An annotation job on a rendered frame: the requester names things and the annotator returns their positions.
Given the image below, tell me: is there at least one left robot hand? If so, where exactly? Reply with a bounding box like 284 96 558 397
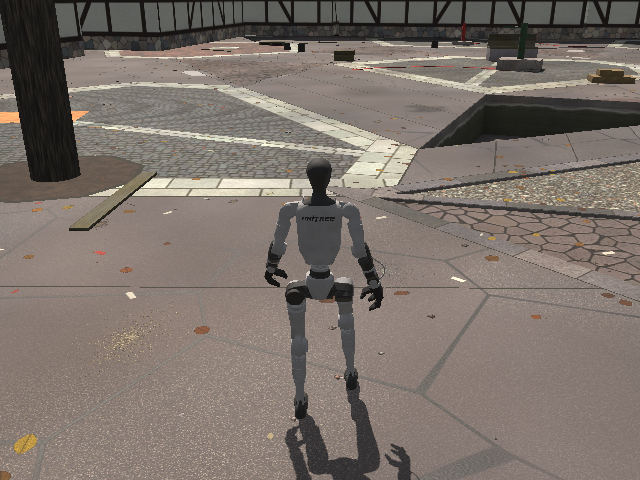
264 268 288 287

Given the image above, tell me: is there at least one robot left upper arm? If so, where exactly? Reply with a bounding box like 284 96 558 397
271 201 299 256

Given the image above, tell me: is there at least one left robot forearm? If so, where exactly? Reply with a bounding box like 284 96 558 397
266 240 282 273

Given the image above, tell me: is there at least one robot right upper arm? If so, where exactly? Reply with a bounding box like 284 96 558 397
340 201 367 258

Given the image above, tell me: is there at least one left robot shin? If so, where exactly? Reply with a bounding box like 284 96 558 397
291 339 306 405

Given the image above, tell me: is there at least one right robot forearm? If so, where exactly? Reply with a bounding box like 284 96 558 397
358 242 381 289

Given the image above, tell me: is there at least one right robot hand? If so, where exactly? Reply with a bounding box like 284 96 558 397
360 284 384 311

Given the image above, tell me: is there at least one humanoid robot head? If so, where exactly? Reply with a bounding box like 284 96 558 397
302 158 336 206

